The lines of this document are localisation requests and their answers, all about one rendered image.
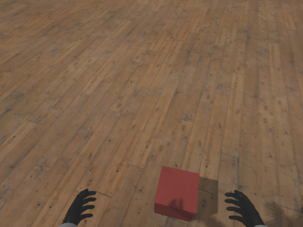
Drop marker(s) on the robot left hand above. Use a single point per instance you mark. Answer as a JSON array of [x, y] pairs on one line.
[[73, 214]]

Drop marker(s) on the carton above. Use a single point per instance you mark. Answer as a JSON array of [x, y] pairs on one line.
[[177, 193]]

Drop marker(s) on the robot right hand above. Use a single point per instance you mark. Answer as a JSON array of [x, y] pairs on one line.
[[250, 216]]

